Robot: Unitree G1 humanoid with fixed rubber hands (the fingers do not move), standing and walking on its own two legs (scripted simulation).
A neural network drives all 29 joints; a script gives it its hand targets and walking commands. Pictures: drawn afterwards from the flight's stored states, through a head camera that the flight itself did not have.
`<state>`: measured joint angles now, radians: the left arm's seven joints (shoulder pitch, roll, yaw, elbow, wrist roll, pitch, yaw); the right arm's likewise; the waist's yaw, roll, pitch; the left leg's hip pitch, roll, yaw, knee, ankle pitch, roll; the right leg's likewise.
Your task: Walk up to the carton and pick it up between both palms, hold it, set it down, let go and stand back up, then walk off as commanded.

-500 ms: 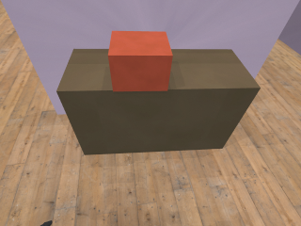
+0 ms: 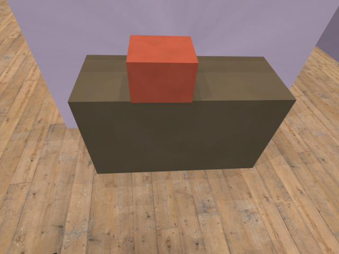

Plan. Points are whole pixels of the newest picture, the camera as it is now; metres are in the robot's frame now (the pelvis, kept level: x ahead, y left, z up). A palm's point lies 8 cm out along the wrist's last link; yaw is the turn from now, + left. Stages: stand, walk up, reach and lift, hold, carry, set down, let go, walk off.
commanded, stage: walk up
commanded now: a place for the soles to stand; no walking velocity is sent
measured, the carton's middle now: (161, 68) +0.88 +0.04 -0.03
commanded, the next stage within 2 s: none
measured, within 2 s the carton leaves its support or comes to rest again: neither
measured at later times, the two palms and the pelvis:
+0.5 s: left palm out of the picture +0.08 +0.30 -0.11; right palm out of the picture +0.06 -0.29 -0.11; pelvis +0.00 +0.01 +0.00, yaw +0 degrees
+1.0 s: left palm out of the picture +0.08 +0.31 -0.11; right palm out of the picture +0.06 -0.28 -0.11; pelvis +0.00 +0.02 +0.00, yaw +1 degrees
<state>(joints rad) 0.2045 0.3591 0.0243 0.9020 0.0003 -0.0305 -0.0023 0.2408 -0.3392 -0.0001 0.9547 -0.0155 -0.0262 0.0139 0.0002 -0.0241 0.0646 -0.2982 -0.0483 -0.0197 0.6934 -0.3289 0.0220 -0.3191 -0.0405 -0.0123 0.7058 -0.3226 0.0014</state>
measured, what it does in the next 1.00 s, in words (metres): stands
